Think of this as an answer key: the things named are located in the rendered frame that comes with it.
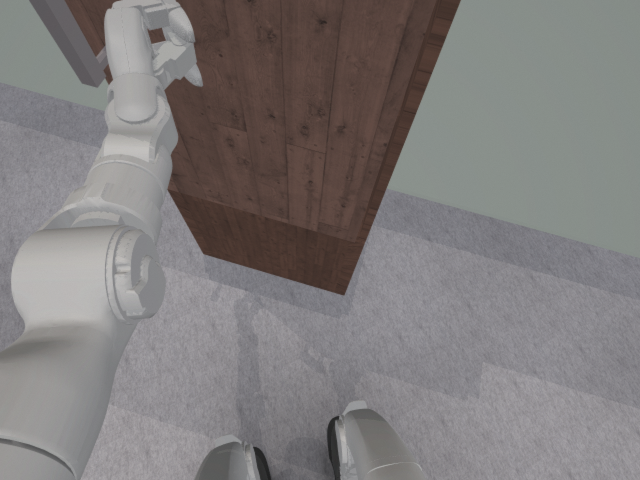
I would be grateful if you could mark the left robot forearm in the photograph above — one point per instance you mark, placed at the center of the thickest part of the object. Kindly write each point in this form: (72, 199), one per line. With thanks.
(128, 181)

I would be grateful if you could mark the cupboard door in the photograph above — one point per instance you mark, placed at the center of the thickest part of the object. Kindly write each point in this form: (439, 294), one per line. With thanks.
(298, 103)

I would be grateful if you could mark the robot left thigh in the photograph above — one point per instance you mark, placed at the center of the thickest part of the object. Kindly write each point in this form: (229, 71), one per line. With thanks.
(230, 461)

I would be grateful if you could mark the robot left upper arm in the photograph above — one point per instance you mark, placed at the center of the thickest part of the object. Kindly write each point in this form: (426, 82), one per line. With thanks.
(81, 293)

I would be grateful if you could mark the left robot hand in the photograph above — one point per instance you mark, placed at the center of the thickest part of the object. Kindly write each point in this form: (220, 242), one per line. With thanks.
(129, 48)

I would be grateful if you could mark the handle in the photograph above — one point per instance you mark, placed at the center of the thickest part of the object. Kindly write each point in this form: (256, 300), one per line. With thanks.
(61, 24)

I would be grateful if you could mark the right robot shin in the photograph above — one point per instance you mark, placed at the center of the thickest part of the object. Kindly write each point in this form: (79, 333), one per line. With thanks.
(350, 472)

